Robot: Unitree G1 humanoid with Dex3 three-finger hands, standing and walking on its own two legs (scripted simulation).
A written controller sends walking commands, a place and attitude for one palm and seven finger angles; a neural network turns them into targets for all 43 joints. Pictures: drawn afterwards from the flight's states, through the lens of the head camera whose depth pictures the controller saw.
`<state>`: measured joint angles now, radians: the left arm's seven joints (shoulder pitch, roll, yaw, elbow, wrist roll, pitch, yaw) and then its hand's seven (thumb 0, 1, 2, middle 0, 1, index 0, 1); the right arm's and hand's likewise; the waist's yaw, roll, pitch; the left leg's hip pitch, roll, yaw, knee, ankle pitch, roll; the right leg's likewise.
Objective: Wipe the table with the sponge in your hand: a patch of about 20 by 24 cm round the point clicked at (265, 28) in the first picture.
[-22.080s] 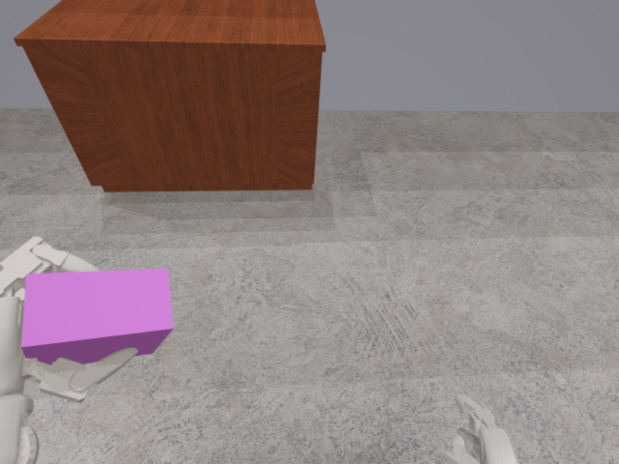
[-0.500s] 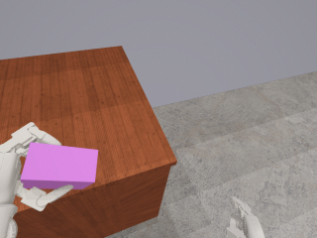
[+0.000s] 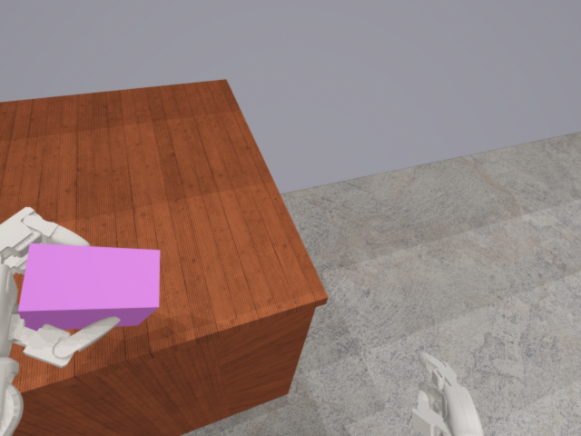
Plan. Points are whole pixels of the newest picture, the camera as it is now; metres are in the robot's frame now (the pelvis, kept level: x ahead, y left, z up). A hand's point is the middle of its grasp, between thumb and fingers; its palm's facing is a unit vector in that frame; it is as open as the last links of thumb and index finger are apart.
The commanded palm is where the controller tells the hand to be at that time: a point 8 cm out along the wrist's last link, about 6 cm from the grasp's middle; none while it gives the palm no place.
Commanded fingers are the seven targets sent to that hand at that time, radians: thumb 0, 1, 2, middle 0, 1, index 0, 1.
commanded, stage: come to a stop and stand still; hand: left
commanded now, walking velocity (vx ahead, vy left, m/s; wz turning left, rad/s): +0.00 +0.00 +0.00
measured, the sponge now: (111, 290) +0.23 +0.22 +0.12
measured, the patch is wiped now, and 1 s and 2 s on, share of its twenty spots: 0.00 0.00 0.00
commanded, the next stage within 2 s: look again from close up in 0.02 s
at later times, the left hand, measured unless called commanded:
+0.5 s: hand (58, 294) +0.21 +0.25 +0.15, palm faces +0.39 -0.85 -0.35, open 10.3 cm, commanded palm +0.15 +0.28 +0.17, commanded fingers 0.00 0.10 1.30 -1.20 -1.60 -1.20 -1.60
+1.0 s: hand (50, 309) +0.19 +0.25 +0.16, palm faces +0.50 -0.59 -0.63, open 10.3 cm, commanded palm +0.15 +0.27 +0.19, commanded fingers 0.00 0.10 1.30 -1.20 -1.60 -1.20 -1.60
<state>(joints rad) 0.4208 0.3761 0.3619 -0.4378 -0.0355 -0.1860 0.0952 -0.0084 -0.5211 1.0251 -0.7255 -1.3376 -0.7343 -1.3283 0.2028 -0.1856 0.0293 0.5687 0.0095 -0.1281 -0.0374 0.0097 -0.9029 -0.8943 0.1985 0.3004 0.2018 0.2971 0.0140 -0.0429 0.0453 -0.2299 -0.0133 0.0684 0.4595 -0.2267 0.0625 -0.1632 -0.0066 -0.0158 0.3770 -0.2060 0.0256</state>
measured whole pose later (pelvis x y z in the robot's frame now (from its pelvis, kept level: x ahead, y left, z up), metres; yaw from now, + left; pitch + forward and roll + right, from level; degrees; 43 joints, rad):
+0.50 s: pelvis +0.00 +0.00 +0.00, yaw +1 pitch -1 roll -2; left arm 0.42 0.35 0.34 -0.45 -0.03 -0.18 0.10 -0.01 -0.52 1.03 -0.72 -1.34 -0.73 -1.33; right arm 0.21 -0.19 0.02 0.58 0.01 -0.12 -0.04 0.01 -0.90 -0.89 0.20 0.30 0.20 0.30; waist 0.02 -0.03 0.04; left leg -0.22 -0.02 0.06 0.46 -0.22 0.07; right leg -0.15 -0.01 -0.02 0.37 -0.20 0.03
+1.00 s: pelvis -0.02 -0.06 -0.01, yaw +5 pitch -1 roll -1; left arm 0.25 0.53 0.32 -0.33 0.16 -0.01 0.14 -0.01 -0.52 1.03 -0.73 -1.33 -0.74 -1.32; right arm 0.15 -0.23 0.03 0.65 -0.01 -0.04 -0.05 0.01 -0.90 -0.89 0.20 0.30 0.20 0.30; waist 0.07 0.02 0.01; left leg -0.31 0.00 -0.04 0.57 -0.24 -0.01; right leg -0.23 0.05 -0.07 0.54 -0.30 -0.05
